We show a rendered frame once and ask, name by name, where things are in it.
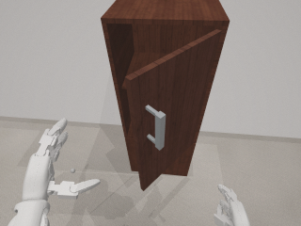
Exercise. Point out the left robot hand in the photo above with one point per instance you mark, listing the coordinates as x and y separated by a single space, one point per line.
40 169

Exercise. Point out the cupboard door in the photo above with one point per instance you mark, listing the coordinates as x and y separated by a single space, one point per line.
175 84

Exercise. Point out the right robot hand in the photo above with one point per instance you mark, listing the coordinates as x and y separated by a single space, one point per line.
235 210

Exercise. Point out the left robot forearm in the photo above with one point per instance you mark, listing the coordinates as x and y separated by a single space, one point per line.
31 213

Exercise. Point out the handle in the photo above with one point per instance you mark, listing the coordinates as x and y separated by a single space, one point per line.
160 128

